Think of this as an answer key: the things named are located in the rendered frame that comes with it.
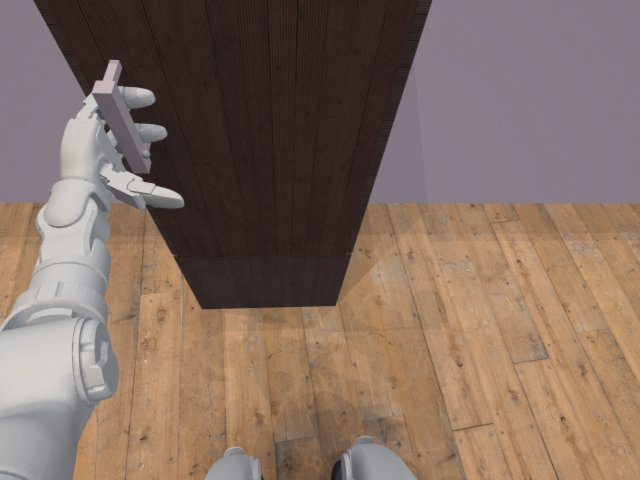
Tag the robot left thigh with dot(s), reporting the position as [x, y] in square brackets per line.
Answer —
[235, 467]

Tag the robot right thigh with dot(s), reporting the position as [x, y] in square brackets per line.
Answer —
[373, 462]

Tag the robot left forearm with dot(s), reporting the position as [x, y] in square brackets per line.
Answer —
[70, 278]

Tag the handle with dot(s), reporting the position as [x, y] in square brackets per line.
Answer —
[111, 103]

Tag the left robot upper arm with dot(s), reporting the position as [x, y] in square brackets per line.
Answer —
[52, 375]

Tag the robot thigh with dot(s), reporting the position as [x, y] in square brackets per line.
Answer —
[373, 462]
[235, 467]

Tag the cupboard door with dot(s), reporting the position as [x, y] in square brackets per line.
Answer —
[273, 110]

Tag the left robot hand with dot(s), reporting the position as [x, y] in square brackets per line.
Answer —
[86, 149]

